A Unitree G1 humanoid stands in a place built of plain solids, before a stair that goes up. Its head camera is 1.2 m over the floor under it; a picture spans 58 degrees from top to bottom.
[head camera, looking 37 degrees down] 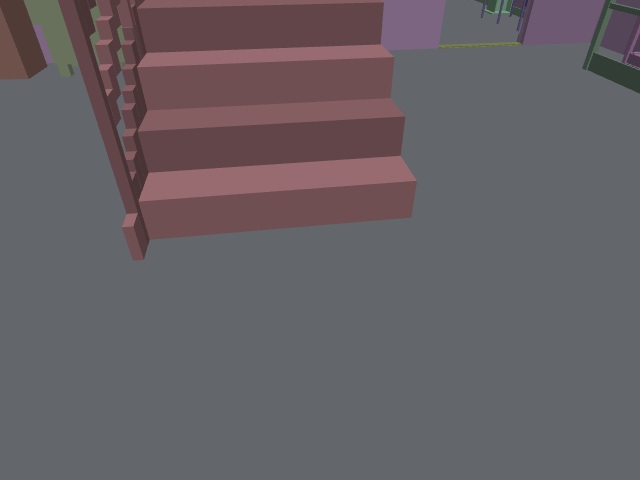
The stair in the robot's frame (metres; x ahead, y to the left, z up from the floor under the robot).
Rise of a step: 0.21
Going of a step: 0.26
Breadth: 1.30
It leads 8 degrees to the left of straight ahead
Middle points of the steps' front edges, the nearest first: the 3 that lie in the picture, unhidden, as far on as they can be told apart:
1.68 0.19 0.21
1.94 0.23 0.42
2.20 0.27 0.62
